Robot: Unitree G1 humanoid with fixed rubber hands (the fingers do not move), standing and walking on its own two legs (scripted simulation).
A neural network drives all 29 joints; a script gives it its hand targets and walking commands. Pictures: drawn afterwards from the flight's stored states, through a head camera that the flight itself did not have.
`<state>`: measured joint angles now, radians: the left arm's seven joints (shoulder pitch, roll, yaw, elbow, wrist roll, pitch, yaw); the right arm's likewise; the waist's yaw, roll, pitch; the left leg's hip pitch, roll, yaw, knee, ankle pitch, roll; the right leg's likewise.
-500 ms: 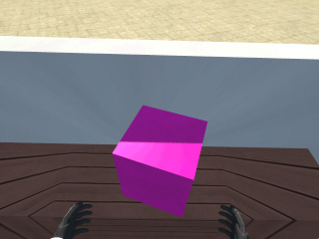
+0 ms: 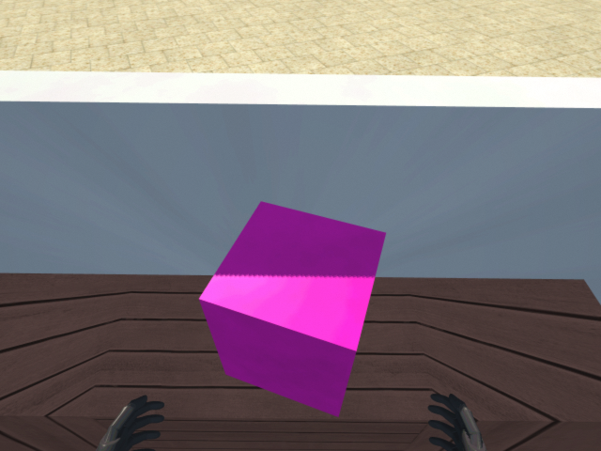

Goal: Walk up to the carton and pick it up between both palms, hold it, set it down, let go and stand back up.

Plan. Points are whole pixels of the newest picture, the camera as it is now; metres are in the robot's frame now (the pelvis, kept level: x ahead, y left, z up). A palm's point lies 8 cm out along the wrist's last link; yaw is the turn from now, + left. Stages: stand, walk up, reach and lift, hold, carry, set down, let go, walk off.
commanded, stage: set down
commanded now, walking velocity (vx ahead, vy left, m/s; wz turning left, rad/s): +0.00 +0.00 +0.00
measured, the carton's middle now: (299, 309) +0.37 +0.00 -0.06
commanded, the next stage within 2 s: let go in 0.50 s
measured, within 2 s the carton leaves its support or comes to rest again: neither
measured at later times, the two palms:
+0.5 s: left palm out of the picture +0.14 +0.25 -0.07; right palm out of the picture +0.14 -0.21 -0.08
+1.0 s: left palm out of the picture +0.14 +0.25 -0.07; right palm out of the picture +0.14 -0.22 -0.08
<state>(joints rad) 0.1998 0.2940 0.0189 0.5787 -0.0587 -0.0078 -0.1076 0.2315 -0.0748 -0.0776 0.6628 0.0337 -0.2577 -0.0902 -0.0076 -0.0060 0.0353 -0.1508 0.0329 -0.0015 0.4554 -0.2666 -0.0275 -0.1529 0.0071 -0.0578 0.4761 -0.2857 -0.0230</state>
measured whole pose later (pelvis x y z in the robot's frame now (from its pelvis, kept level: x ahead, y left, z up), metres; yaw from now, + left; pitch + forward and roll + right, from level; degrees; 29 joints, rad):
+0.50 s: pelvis -0.02 +0.00 +0.00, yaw +0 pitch -4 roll +1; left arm 0.19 0.29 -0.01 0.58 -0.06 0.10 -0.04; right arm 0.17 -0.09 -0.08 0.67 -0.01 -0.14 -0.02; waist -0.01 -0.01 0.04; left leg -0.14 0.03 0.00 0.44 -0.24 -0.03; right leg -0.15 0.01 -0.06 0.48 -0.27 -0.03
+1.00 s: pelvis -0.01 +0.00 +0.00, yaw +0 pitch -3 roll +1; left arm 0.19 0.28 -0.01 0.58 -0.03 0.11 -0.03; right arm 0.17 -0.13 -0.08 0.71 -0.02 -0.17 0.00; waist -0.01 -0.01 0.04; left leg -0.14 0.03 0.00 0.44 -0.24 -0.03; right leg -0.15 0.01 -0.06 0.48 -0.27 -0.03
